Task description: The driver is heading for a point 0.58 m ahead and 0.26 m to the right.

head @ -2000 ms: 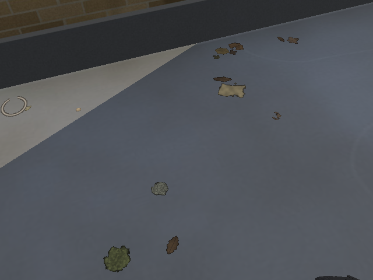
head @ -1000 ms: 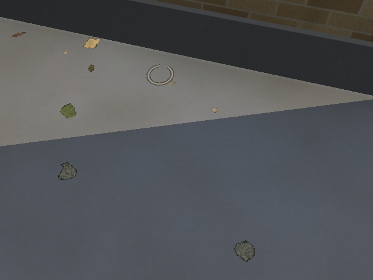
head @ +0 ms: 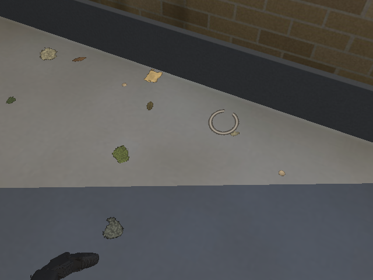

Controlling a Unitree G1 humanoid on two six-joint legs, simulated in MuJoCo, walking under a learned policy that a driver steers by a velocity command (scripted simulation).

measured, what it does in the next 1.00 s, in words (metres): walks ahead, turning right: right foot, then left foot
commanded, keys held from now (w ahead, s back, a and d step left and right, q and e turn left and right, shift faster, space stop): w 0.08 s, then w+e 0.80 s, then no key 0.12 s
